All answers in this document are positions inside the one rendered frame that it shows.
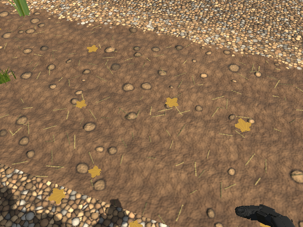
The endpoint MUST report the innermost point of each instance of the right robot hand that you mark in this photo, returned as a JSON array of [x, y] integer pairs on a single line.
[[263, 214]]

